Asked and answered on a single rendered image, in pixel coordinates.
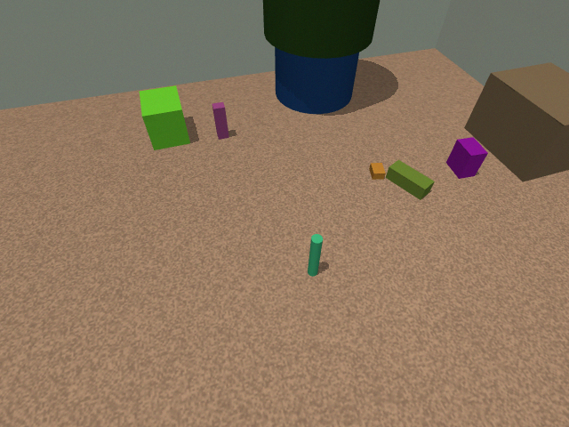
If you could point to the potted plant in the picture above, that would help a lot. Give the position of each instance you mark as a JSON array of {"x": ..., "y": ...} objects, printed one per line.
[{"x": 317, "y": 44}]

